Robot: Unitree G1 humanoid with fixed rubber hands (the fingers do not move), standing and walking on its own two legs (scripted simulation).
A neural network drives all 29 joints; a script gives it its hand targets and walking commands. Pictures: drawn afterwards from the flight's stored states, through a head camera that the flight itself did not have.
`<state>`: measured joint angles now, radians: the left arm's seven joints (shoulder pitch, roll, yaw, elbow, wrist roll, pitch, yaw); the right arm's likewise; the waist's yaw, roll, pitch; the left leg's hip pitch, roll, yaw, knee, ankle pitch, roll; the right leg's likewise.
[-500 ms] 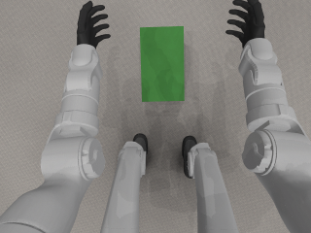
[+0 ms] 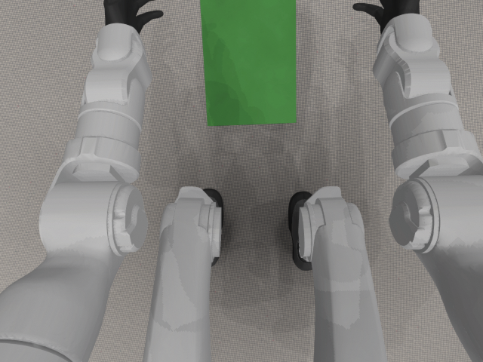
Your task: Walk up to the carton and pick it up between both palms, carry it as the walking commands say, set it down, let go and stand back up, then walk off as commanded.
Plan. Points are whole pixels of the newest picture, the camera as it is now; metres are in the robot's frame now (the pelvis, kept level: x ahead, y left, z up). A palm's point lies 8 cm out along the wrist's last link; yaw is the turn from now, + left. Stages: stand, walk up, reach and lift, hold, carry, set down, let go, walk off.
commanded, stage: reach and lift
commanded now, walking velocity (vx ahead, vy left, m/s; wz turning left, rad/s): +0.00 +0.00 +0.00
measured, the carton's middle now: (248, 54) +0.55 +0.02 -0.39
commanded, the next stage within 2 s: none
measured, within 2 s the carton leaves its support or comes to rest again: neither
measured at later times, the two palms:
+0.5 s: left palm (161, 58) +0.52 +0.17 -0.28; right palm (355, 52) +0.53 -0.16 -0.28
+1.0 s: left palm (164, 60) +0.52 +0.17 -0.31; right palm (347, 56) +0.53 -0.16 -0.31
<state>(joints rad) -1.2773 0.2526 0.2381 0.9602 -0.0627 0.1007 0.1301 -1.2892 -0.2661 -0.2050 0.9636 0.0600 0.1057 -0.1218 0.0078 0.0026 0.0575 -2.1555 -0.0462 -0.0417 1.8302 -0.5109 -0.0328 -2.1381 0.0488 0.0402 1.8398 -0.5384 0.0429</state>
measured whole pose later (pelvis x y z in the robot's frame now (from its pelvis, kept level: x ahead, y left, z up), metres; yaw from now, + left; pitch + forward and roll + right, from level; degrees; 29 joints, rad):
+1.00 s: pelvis -0.01 +0.00 -0.11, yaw +0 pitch +35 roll +0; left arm -1.49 0.34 0.11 1.25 -0.20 0.00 0.09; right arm -1.51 -0.33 -0.06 1.24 0.20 0.00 -0.10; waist 0.01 0.00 0.44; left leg -2.27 -0.01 -0.02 2.24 -0.58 -0.03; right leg -2.26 0.03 0.02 2.25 -0.61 0.03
